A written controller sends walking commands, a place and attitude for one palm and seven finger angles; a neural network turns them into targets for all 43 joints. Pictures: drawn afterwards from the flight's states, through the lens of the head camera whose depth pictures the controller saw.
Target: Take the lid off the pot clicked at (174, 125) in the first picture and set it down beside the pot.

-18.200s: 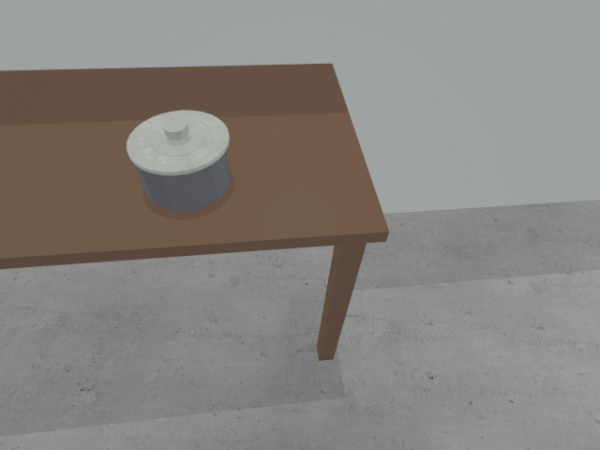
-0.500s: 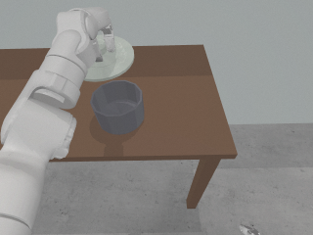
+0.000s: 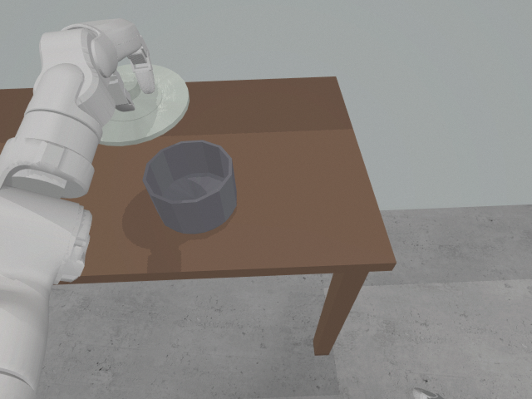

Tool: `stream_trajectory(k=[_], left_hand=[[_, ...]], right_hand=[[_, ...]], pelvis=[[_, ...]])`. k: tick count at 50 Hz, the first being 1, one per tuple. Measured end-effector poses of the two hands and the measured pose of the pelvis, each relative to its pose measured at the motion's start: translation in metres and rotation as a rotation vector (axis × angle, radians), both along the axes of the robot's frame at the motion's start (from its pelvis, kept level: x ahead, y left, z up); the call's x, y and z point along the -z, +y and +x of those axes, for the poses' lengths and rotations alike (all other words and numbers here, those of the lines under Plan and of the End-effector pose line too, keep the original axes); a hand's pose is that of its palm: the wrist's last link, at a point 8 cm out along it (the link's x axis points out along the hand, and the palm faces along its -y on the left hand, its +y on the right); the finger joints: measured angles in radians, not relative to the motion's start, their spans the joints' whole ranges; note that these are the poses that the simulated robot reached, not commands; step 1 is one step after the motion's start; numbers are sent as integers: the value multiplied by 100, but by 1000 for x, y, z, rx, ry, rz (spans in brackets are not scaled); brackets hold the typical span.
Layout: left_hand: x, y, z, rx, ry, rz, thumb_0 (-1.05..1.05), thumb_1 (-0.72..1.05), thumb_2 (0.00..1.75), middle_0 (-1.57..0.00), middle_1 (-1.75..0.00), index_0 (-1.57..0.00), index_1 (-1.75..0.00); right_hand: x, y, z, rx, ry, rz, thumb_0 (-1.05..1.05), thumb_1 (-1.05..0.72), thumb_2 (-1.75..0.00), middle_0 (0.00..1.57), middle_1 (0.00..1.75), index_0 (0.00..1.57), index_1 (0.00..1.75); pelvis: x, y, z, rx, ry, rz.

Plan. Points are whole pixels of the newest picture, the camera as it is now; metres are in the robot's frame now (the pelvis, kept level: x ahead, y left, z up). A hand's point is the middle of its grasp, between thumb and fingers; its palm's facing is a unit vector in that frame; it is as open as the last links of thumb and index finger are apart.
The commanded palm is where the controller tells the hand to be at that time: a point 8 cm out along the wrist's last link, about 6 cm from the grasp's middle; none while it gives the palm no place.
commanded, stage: move the lid sideways beside the pot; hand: left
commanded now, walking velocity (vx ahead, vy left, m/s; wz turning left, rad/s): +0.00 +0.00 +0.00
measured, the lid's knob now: (124, 87) +0.51 +0.20 +0.22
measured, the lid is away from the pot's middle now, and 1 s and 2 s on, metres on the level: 0.06 0.18 0.24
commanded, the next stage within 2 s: lower the lid onto the table in 1.58 s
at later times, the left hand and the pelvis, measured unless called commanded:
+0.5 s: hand (68, 97) +0.46 +0.25 +0.24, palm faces -0.27 -0.07 -0.96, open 6.3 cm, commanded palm +0.46 +0.25 +0.31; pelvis -0.01 +0.01 +0.00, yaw +1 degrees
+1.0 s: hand (27, 98) +0.46 +0.31 +0.24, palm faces -0.27 -0.08 -0.96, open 6.3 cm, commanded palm +0.46 +0.30 +0.31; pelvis -0.01 +0.03 +0.00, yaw +1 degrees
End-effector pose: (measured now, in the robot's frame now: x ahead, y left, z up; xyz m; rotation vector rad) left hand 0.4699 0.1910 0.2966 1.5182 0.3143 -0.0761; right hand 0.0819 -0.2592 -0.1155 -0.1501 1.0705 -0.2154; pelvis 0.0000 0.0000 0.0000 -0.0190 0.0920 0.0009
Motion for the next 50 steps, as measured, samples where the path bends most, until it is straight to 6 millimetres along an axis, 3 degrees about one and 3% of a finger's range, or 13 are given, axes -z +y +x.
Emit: stream_trajectory(k=[13,36,50], left_hand=[[4,36,-18,-15,19,16,4,37,51,-71,-92,-83,-96],[4,85,-10,-47,40,6,5,38,51,-71,-92,-84,-96],[4,118,-13,-94,39,0,5,38,51,-70,-92,-84,-96]], right_hand=[[-12,-1,21,-42,-38,-38,1,-91,-90,20,30,20,30],[1,12,-31,20,109,-44,1,-91,-90,20,30,20,30],[-5,16,-19,12,88,-56,1,-91,-90,21,30,20,30]], pelvis=[[1,2,-8,-26,-9,-9],[3,20,-8,-19,18,-21],[3,26,-7,-17,31,-27]])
